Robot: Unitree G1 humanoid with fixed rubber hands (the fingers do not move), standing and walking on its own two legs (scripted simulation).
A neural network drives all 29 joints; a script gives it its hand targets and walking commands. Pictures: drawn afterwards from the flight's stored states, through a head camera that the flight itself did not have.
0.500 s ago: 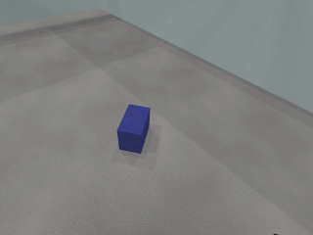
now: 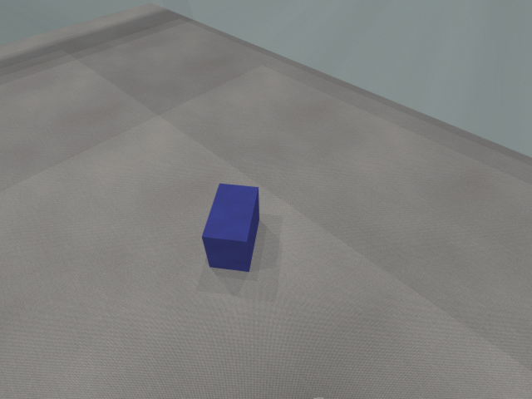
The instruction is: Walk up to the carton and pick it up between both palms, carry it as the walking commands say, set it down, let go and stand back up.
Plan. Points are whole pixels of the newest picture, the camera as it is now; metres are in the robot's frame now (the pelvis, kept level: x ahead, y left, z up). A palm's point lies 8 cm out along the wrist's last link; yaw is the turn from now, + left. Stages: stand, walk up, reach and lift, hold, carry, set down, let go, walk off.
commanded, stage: walk up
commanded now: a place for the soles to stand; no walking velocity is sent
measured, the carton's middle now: (234, 227) +0.93 +0.09 -0.65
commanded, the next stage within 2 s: none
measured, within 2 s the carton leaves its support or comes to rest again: neither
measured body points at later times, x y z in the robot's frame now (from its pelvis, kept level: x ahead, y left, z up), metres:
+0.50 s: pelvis +0.13 +0.03 -0.02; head +0.15 +0.03 +0.43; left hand +0.20 +0.35 -0.11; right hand +0.21 -0.30 -0.11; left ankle +0.22 +0.14 -0.73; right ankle +0.11 -0.12 -0.70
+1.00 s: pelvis +0.24 +0.07 -0.03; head +0.28 +0.06 +0.42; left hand +0.25 +0.41 -0.11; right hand +0.36 -0.26 -0.13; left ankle +0.32 +0.17 -0.73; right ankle +0.20 -0.11 -0.73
